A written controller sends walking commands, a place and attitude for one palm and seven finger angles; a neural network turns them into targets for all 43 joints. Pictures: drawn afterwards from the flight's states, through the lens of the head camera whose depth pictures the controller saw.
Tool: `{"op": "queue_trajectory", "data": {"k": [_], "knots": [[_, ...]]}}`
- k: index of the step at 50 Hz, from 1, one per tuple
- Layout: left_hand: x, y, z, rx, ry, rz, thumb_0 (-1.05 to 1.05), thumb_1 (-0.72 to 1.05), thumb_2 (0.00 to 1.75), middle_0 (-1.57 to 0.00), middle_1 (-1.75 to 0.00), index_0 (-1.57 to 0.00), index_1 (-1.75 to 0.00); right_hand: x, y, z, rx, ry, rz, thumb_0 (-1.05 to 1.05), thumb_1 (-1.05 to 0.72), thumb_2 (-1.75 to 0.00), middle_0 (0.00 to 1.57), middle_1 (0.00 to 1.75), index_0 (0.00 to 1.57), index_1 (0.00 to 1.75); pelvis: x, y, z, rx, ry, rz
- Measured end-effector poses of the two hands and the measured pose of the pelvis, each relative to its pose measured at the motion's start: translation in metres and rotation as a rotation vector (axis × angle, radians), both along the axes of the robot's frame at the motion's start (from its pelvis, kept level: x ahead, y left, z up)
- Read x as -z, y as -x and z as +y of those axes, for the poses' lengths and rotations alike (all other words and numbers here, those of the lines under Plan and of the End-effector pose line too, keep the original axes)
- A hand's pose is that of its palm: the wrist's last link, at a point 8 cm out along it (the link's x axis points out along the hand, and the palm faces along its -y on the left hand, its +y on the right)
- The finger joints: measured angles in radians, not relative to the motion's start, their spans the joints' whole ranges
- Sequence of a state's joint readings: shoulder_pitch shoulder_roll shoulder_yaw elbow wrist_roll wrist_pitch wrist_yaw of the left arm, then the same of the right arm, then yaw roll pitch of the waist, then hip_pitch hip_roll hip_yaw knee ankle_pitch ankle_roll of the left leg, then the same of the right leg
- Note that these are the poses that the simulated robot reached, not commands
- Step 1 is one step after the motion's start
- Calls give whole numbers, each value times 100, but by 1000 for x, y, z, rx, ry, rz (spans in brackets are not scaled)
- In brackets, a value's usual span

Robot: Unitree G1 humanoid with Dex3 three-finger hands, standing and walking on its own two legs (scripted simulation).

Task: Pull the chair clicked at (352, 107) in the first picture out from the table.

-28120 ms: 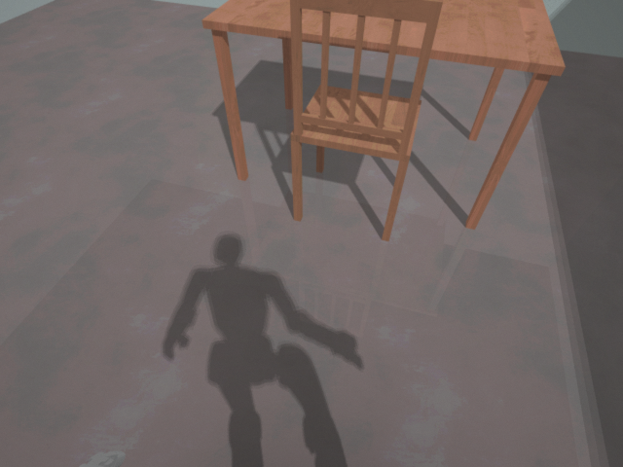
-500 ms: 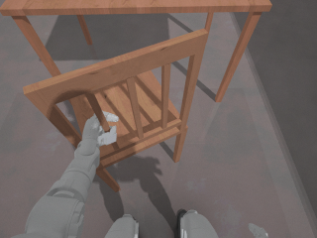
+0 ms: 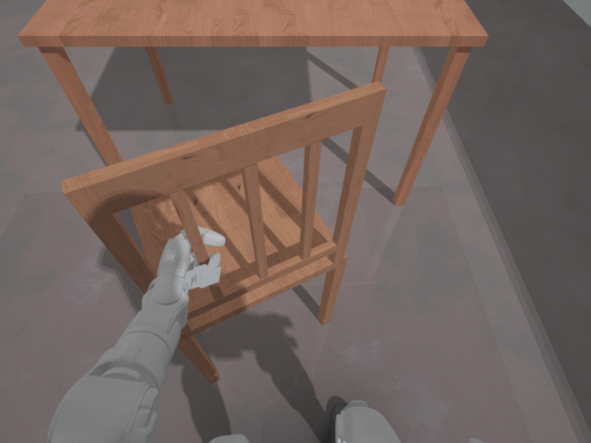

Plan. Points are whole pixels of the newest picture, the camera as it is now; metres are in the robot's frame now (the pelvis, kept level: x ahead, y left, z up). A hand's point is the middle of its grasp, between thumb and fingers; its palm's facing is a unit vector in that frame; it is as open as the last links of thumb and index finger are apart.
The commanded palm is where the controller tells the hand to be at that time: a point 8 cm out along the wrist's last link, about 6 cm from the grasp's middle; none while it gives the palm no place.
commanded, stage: step backward, pulling the chair out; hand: left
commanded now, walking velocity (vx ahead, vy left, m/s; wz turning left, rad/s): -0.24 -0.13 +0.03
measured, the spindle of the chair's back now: (257, 230) +0.44 +0.07 -0.04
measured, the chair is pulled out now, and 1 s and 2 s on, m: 0.43 0.51 0.51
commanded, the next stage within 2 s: stop walking, hand still on the chair in 0.48 s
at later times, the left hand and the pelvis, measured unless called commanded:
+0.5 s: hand (213, 289) +0.33 +0.13 -0.04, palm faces +0.08 -0.98 -0.20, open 5.2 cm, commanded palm +0.34 +0.18 -0.04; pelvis -0.04 -0.02 +0.00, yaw +1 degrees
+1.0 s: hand (210, 314) +0.29 +0.13 -0.04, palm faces +0.10 -0.97 -0.22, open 5.2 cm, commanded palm +0.27 +0.18 -0.02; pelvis +0.00 -0.03 +0.02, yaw -1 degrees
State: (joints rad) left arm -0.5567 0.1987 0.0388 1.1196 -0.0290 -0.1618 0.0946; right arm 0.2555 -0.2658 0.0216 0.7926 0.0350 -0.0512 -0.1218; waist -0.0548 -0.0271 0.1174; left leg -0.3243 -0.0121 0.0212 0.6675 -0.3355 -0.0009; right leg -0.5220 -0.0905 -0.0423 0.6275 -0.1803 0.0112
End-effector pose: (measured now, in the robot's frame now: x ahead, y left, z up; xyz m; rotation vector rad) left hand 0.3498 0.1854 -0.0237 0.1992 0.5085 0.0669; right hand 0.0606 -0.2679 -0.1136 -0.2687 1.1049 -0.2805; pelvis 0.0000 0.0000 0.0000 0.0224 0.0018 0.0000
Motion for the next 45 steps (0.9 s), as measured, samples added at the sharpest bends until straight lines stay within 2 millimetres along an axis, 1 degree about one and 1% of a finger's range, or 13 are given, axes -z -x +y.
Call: {"op": "queue_trajectory", "data": {"k": [3, 6, 9, 14, 18, 21, 25, 29, 32, 35, 38, 41, 45], "knots": [[-2, 4, 1, -3, 13, 24, 3, 71, 76, -18, -119, -50, -145, -5, 4, 8, -2, -13, 17, 1, -90, -90, 20, 30, 20, 30, -8, -2, 2, -2, 33, 7], [-2, 5, 2, -2, 14, 27, 3, 71, 76, -18, -120, -50, -145, -3, 5, 13, -29, -45, 46, 1, -90, -90, 20, 30, 20, 30, -9, -4, -3, -8, 47, 16], [-2, 6, 2, -7, 8, 25, 3, 70, 77, -19, -120, -50, -145, -1, 2, 14, -41, -66, 44, 1, -90, -90, 20, 30, 20, 30, -11, 3, -7, -3, 61, 12], [-2, 10, 0, -42, 6, 29, 3, 70, 78, -20, -118, -50, -145, -2, -5, 4, -28, -57, -9, 1, -90, -90, 20, 30, 21, 30, -10, 20, -15, 1, 39, 15], [-3, 18, -3, -65, 2, 32, 3, 70, 77, -21, -116, -50, -145, -3, -4, -9, -14, -38, -46, 1, -90, -90, 20, 30, 20, 30, -7, 32, -21, 0, 27, 18], [-3, 27, -5, -75, 1, 29, 3, 70, 77, -21, -116, -50, -145, -4, 2, -19, -4, -19, -58, 1, -90, -90, 20, 30, 20, 30, -5, 37, -23, -2, 22, 18], [-3, 38, -6, -74, 3, 29, 3, 70, 77, -20, -117, -50, -145, -6, 15, -28, 6, 9, -43, 1, -90, -90, 20, 30, 20, 30, -5, 41, -21, -9, 18, 13], [-3, 47, -4, -61, 2, 26, 2, 70, 77, -20, -118, -50, -145, -8, 28, -28, 10, 23, -19, 1, -90, -90, 20, 30, 20, 30, -6, 40, -18, -2, 14, 11], [-3, 53, -3, -56, -7, 16, 2, 70, 77, -20, -118, -50, -145, -7, 32, -23, 11, 9, -13, 1, -90, -90, 20, 30, 20, 30, -6, 39, -19, 4, 14, 4], [-3, 61, -4, -57, -20, 4, 2, 70, 76, -21, -119, -50, -145, -6, 29, -15, 15, -24, -26, 1, -90, -90, 20, 30, 20, 30, -7, 37, -23, 10, 17, -9], [-3, 68, -5, -66, -25, 2, 2, 69, 77, -22, -119, -50, -145, -5, 21, -7, 10, -59, -42, 1, -90, -90, 20, 30, 20, 30, -9, 32, -28, 15, 16, -13], [-3, 74, -7, -81, -23, 6, 2, 69, 77, -22, -119, -50, -145, -7, 8, -3, 0, -79, -61, 1, -90, -90, 20, 30, 20, 30, -12, 26, -30, 16, 15, -14], [-4, 79, -7, -95, -18, 14, 2, 70, 77, -21, -118, -50, -145, -12, -13, -3, -9, -82, -95, 1, -90, -90, 20, 30, 20, 30, -15, 16, -30, 18, 15, -17]]}}
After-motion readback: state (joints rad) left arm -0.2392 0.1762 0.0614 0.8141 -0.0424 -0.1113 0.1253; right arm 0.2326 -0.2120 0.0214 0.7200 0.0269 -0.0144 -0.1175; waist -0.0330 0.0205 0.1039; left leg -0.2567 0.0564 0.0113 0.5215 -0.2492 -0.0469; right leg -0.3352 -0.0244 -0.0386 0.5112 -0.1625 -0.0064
